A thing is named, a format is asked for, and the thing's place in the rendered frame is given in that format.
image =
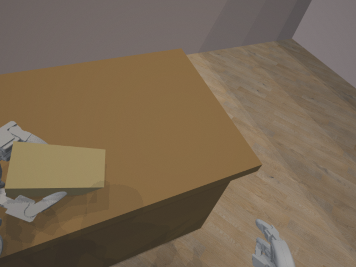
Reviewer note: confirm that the sponge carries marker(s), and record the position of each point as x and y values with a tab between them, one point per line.
43	169

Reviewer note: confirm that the table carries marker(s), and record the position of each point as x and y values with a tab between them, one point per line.
171	151

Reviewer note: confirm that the left robot hand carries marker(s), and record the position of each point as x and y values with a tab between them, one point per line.
22	207

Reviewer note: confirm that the right robot hand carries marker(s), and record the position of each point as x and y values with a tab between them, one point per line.
276	254

